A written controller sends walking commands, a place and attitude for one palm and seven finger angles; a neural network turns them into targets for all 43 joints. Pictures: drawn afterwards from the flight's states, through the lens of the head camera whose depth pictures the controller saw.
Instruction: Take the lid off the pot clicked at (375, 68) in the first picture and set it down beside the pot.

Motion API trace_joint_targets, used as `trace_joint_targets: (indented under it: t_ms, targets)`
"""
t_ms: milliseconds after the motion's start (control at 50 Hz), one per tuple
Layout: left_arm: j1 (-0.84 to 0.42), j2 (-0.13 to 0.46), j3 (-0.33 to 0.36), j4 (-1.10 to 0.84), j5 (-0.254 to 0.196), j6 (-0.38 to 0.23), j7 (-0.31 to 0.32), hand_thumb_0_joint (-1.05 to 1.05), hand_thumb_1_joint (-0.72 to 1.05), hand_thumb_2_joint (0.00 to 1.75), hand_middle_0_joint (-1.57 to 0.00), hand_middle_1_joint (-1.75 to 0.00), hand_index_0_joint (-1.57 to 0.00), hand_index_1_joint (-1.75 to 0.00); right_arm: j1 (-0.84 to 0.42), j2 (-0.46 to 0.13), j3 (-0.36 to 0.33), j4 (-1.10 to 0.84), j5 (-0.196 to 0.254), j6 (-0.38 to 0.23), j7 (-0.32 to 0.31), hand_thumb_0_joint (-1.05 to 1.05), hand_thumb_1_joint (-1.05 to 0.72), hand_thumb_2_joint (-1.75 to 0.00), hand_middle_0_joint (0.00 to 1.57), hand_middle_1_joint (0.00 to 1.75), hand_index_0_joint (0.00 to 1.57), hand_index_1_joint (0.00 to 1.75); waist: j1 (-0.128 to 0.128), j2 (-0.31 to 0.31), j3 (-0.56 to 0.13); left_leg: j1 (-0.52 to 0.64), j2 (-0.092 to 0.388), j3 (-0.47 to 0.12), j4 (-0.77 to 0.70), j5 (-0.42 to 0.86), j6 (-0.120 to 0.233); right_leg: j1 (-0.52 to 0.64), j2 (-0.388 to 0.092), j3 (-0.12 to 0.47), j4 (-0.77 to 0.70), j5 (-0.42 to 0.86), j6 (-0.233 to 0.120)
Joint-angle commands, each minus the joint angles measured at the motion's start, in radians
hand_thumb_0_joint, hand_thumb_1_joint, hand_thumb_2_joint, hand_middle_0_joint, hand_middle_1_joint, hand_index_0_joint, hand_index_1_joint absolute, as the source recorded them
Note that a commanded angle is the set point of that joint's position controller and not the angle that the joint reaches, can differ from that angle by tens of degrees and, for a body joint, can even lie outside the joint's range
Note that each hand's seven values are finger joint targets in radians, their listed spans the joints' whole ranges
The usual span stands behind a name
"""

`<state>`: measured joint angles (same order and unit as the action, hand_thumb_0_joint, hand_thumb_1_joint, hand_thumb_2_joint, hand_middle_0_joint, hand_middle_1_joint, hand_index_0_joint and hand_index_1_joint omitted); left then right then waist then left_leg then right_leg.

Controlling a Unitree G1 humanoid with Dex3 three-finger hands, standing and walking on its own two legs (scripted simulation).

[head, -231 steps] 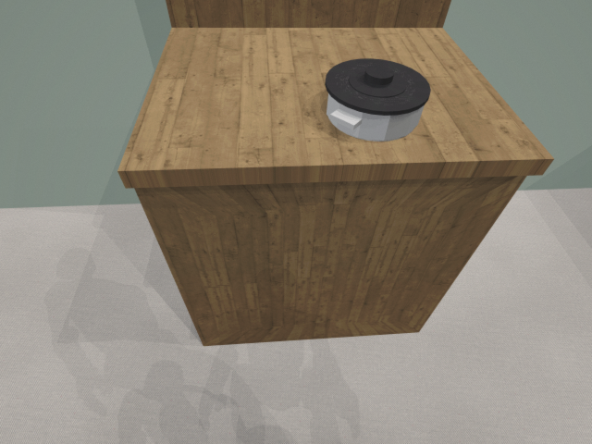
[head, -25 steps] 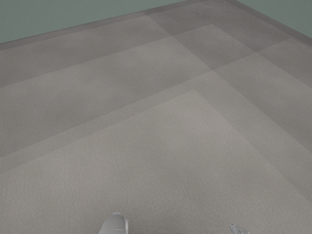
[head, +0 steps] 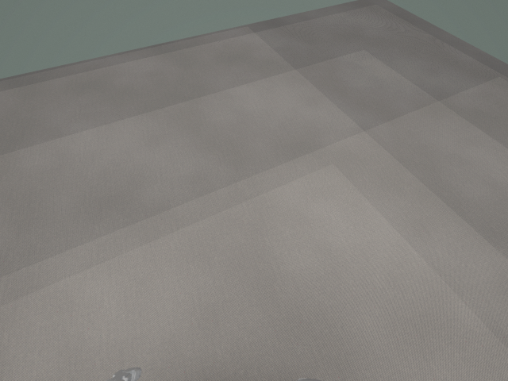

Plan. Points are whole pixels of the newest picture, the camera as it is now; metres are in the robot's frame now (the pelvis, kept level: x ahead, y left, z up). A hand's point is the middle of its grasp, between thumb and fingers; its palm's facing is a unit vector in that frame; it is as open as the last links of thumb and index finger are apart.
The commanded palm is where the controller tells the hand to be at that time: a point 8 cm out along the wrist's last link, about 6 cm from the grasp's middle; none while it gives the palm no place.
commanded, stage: turn to face it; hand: left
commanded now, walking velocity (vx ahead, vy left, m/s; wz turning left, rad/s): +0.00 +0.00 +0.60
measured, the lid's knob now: out of the picture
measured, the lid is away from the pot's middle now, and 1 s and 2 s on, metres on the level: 0.00 0.00 0.00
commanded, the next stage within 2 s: none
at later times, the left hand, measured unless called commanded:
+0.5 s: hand out of the picture -0.04 +0.18 -0.17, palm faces +0.37 -0.89 -0.27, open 7.4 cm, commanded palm none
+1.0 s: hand out of the picture -0.04 +0.18 -0.15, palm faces +0.58 -0.74 -0.32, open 7.4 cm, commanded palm none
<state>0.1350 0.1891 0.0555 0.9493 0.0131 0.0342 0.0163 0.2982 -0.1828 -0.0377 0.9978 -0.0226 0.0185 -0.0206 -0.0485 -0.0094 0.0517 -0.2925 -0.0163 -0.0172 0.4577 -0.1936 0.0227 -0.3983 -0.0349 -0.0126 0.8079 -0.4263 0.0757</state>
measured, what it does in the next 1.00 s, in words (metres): steps on the spot, turning left: right foot, then left foot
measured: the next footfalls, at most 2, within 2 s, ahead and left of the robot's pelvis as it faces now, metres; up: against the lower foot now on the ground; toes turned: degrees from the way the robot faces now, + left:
right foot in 0.08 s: +0.05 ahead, -0.13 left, +0.00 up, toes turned +1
left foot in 0.56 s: +0.00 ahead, +0.11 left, +0.00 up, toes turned +29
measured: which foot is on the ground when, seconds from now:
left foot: down 0.00-0.08, up 0.10-0.54, down 0.56-0.96, up 0.98-1.00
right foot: up 0.00-0.06, down 0.08-0.54, up 0.56-0.94, down 0.96-1.00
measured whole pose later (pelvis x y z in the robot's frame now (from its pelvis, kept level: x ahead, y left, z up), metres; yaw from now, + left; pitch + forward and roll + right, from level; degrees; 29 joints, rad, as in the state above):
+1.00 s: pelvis +0.00 -0.06 -0.01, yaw +37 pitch +1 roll +0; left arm 0.17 0.23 0.06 0.85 0.02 0.03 0.02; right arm 0.19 -0.25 -0.08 0.89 -0.01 0.07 0.01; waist -0.02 0.05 0.07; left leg -0.42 -0.05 -0.12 0.68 -0.33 -0.03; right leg -0.29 -0.03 -0.04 0.61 -0.32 0.01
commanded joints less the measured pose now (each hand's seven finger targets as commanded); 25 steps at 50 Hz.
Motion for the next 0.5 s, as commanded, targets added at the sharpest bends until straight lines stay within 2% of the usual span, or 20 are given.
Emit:
trace_joint_targets:
  t_ms: [0, 20, 40, 60, 80, 100, 120, 140, 160, 180, 220, 260, 360, 420, 460, 480]
  targets:
    - [0.064, 0.08, 0.027, -0.068, -0.012, -0.027, 0.01, 0.0, 0.9, 0.9, -0.2, -0.3, -0.2, -0.3, -0.016, -0.206, -0.066, -0.078, 0.002, -0.009, -0.007, 0.0, -0.9, -0.9, 0.2, 0.3, 0.2, 0.3, 0.047, 0.18, -0.144, 0.078, 0.214, -0.283, -0.026, 0.441, 0.114, 0.135, 0.035, -0.013, -0.228, 0.107, -0.011]
    - [0.091, 0.096, 0.031, -0.062, -0.013, -0.033, 0.014, 0.0, 0.9, 0.9, -0.2, -0.3, -0.2, -0.3, -0.029, -0.197, -0.068, -0.083, 0.009, -0.007, -0.005, 0.0, -0.9, -0.9, 0.2, 0.3, 0.2, 0.3, 0.066, 0.151, -0.151, 0.017, 0.186, -0.273, 0.007, 0.373, 0.082, 0.241, 0.025, -0.015, -0.357, 0.214, -0.014]
    - [0.129, 0.145, 0.042, -0.056, -0.008, -0.041, 0.02, 0.0, 0.9, 0.9, -0.2, -0.3, -0.2, -0.3, -0.032, -0.161, -0.066, -0.093, 0.018, -0.007, 0.0, 0.0, -0.9, -0.9, 0.2, 0.3, 0.2, 0.3, 0.084, 0.04, -0.173, -0.118, 0.131, -0.223, 0.079, 0.184, 0.027, 0.41, -0.078, 0.07, -0.464, 0.297, -0.035]
    - [0.156, 0.251, 0.062, -0.056, 0.008, -0.047, 0.03, 0.0, 0.9, 0.9, -0.2, -0.3, -0.2, -0.3, -0.038, -0.088, -0.053, -0.117, 0.023, -0.005, 0.006, 0.0, -0.9, -0.9, 0.2, 0.3, 0.2, 0.3, 0.1, -0.258, -0.163, -0.326, -0.015, -0.035, 0.286, -0.239, -0.061, 0.521, -0.353, 0.311, -0.527, 0.457, -0.127]
    - [0.164, 0.268, 0.061, -0.067, 0.004, -0.042, 0.028, 0.0, 0.9, 0.9, -0.2, -0.3, -0.2, -0.3, -0.065, -0.12, -0.064, -0.132, 0.01, -0.001, 0.002, 0.0, -0.9, -0.9, 0.2, 0.3, 0.2, 0.3, 0.109, -0.227, -0.135, -0.341, -0.004, -0.009, 0.511, -0.447, -0.074, 0.397, -0.483, 0.342, -0.507, 0.567, -0.223]
    - [0.11, 0.218, 0.053, -0.081, 0.004, -0.043, 0.03, 0.0, 0.9, 0.9, -0.2, -0.3, -0.2, -0.3, -0.056, -0.125, -0.07, -0.119, 0.005, 0.012, 0.007, 0.0, -0.9, -0.9, 0.2, 0.3, 0.2, 0.3, 0.079, -0.125, -0.09, -0.329, 0.029, -0.051, 0.656, -0.388, -0.071, 0.298, -0.433, 0.258, -0.501, 0.524, -0.242]
    - [0.047, 0.182, 0.047, -0.092, 0.002, -0.044, 0.032, 0.0, 0.9, 0.9, -0.2, -0.3, -0.2, -0.3, -0.04, -0.114, -0.069, -0.094, 0.003, 0.025, 0.012, 0.0, -0.9, -0.9, 0.2, 0.3, 0.2, 0.3, 0.044, -0.15, -0.053, -0.331, 0.054, -0.05, 0.719, -0.338, -0.078, 0.249, -0.378, 0.196, -0.508, 0.479, -0.222]
    - [0.012, 0.162, 0.036, -0.103, 0.001, -0.04, 0.03, 0.0, 0.9, 0.9, -0.2, -0.3, -0.2, -0.3, -0.021, -0.11, -0.067, -0.08, -0.001, 0.029, 0.019, 0.0, -0.9, -0.9, 0.2, 0.3, 0.2, 0.3, 0.023, -0.128, -0.043, -0.33, 0.063, -0.017, 0.761, -0.288, -0.086, 0.254, -0.324, 0.125, -0.479, 0.506, -0.21]
    - [0.0, 0.142, 0.032, -0.11, 0.0, -0.04, 0.031, 0.0, 0.9, 0.9, -0.2, -0.3, -0.2, -0.3, -0.008, -0.105, -0.066, -0.079, 0.001, 0.03, 0.025, 0.0, -0.9, -0.9, 0.2, 0.3, 0.2, 0.3, 0.015, -0.13, -0.028, -0.332, 0.069, 0.005, 0.772, -0.253, -0.091, 0.25, -0.302, 0.063, -0.463, 0.559, -0.202]
    - [0.018, 0.136, 0.03, -0.108, 0.003, -0.045, 0.029, 0.0, 0.9, 0.9, -0.2, -0.3, -0.2, -0.3, -0.02, -0.095, -0.061, -0.082, 0.0, 0.029, 0.028, 0.0, -0.9, -0.9, 0.2, 0.3, 0.2, 0.3, 0.021, -0.139, -0.025, -0.337, 0.069, 0.024, 0.755, -0.236, -0.099, 0.279, -0.286, 0.02, -0.443, 0.643, -0.198]
    - [0.079, 0.15, 0.029, -0.096, 0.003, -0.046, 0.027, 0.0, 0.9, 0.9, -0.2, -0.3, -0.2, -0.3, -0.063, -0.094, -0.058, -0.099, 0.002, 0.033, 0.031, 0.0, -0.9, -0.9, 0.2, 0.3, 0.2, 0.3, 0.049, -0.165, -0.026, -0.336, 0.069, 0.049, 0.717, -0.221, -0.108, 0.309, -0.283, -0.013, -0.431, 0.705, -0.198]
    - [0.105, 0.162, 0.034, -0.09, 0.007, -0.043, 0.028, 0.0, 0.9, 0.9, -0.2, -0.3, -0.2, -0.3, -0.108, -0.093, -0.057, -0.117, 0.004, 0.036, 0.035, 0.0, -0.9, -0.9, 0.2, 0.3, 0.2, 0.3, 0.065, -0.163, -0.021, -0.318, 0.075, 0.066, 0.663, -0.218, -0.111, 0.313, -0.301, -0.024, -0.433, 0.676, -0.207]
    - [0.115, 0.201, 0.042, -0.098, 0.014, -0.032, 0.023, 0.0, 0.9, 0.9, -0.2, -0.3, -0.2, -0.3, -0.196, -0.101, -0.049, -0.165, 0.008, 0.034, 0.045, 0.0, -0.9, -0.9, 0.2, 0.3, 0.2, 0.3, 0.081, -0.197, -0.016, -0.228, 0.075, 0.106, 0.47, -0.228, -0.098, 0.28, -0.329, -0.053, -0.423, 0.591, -0.215]
    - [0.124, 0.225, 0.051, -0.104, 0.016, -0.025, 0.018, 0.0, 0.9, 0.9, -0.2, -0.3, -0.2, -0.3, -0.217, -0.104, -0.043, -0.186, 0.01, 0.023, 0.046, 0.0, -0.9, -0.9, 0.2, 0.3, 0.2, 0.3, 0.091, -0.215, -0.04, -0.147, 0.057, 0.142, 0.35, -0.229, -0.08, 0.282, -0.344, -0.075, -0.38, 0.622, -0.207]
    - [0.124, 0.23, 0.054, -0.098, 0.013, -0.022, 0.015, 0.0, 0.9, 0.9, -0.2, -0.3, -0.2, -0.3, -0.191, -0.116, -0.043, -0.191, 0.01, 0.016, 0.044, 0.0, -0.9, -0.9, 0.2, 0.3, 0.2, 0.3, 0.075, -0.192, -0.079, -0.065, 0.05, 0.155, 0.224, -0.173, -0.067, 0.286, -0.348, -0.101, -0.314, 0.618, -0.181]
    - [0.122, 0.233, 0.056, -0.101, 0.008, -0.021, 0.012, 0.0, 0.9, 0.9, -0.2, -0.3, -0.2, -0.3, -0.154, -0.132, -0.048, -0.188, 0.007, 0.011, 0.043, 0.0, -0.9, -0.9, 0.2, 0.3, 0.2, 0.3, 0.053, -0.159, -0.108, 0.016, 0.037, 0.167, 0.118, -0.089, -0.06, 0.268, -0.33, -0.139, -0.244, 0.601, -0.149]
